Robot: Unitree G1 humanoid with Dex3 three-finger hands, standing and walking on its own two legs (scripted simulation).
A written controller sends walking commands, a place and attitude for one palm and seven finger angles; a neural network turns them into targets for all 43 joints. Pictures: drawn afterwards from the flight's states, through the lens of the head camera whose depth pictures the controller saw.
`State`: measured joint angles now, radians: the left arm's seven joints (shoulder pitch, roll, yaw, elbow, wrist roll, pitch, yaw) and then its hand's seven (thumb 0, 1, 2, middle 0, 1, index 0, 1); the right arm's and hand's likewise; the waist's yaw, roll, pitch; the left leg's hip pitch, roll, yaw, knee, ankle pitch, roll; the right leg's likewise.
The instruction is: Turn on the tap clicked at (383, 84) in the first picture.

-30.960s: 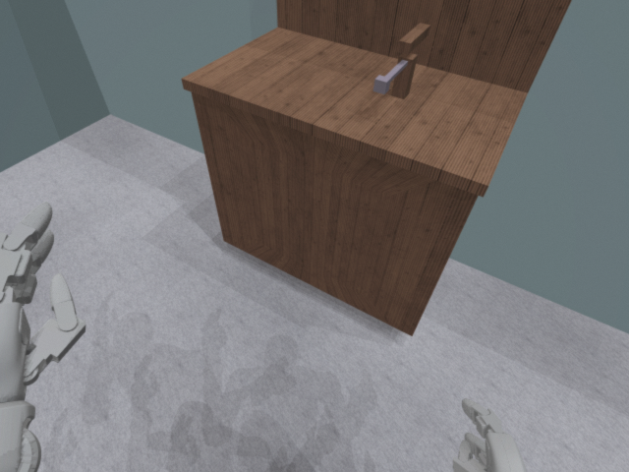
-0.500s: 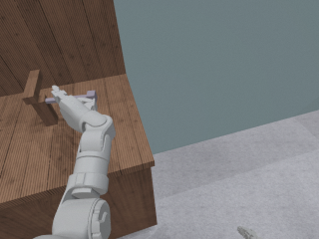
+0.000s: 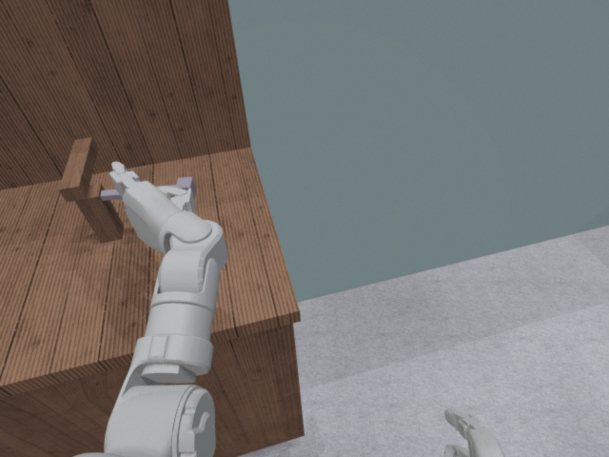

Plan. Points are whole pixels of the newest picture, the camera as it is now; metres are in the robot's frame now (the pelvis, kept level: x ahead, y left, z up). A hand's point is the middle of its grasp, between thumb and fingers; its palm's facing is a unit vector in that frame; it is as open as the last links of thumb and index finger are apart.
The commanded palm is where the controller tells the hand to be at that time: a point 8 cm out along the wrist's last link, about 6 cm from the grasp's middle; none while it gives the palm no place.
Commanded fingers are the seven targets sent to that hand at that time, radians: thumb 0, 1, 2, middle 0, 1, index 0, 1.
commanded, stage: draw the hand back beside the body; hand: left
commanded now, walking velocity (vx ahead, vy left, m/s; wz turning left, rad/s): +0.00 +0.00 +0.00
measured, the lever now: (186, 189) +0.50 +0.25 +0.09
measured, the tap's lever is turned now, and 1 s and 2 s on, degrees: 80 80 80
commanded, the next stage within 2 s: step back with the hand held close in 1.48 s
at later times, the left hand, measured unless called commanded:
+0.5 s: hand (146, 251) +0.30 +0.21 +0.16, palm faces +0.30 -0.93 -0.23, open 7.7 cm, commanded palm +0.26 +0.25 +0.17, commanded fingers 0.00 0.90 0.90 -0.18 -0.23 -0.18 -0.23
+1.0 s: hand (92, 293) +0.24 +0.25 +0.16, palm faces +0.33 -0.90 -0.29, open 7.5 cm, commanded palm +0.19 +0.29 +0.18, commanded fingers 0.00 0.90 0.90 -0.20 -0.30 -0.20 -0.30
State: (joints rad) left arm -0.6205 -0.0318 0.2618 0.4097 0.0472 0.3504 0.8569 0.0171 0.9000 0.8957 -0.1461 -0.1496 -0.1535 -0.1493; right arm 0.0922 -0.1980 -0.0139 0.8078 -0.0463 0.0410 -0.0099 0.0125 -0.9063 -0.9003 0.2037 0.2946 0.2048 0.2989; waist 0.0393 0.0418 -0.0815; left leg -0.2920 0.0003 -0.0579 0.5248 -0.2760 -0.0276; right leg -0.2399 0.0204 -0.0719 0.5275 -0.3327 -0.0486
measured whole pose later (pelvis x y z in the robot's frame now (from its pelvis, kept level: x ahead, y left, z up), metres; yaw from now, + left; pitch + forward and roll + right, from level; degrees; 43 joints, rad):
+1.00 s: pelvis -0.01 +0.03 +0.01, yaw -3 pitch -5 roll +0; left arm 0.26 0.30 0.22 -0.26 -0.06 -0.08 0.12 0.02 0.89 0.90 -0.19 -0.27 -0.20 -0.27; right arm 0.17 -0.22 0.01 0.68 -0.02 -0.04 -0.05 0.02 -0.90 -0.90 0.21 0.29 0.21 0.30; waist 0.06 0.05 0.05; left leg -0.06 0.00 0.01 0.34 -0.19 0.01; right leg -0.01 0.01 -0.01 0.30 -0.20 -0.01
